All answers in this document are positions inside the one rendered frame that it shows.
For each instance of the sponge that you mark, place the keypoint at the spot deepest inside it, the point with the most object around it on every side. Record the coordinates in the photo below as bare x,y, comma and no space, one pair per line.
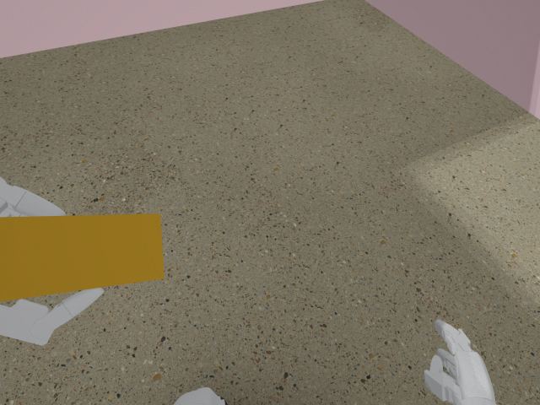
45,255

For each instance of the left robot hand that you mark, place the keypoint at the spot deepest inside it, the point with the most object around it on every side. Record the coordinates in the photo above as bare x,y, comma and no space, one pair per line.
28,321

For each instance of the right robot hand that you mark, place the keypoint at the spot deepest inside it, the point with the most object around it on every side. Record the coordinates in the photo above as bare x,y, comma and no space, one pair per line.
468,374

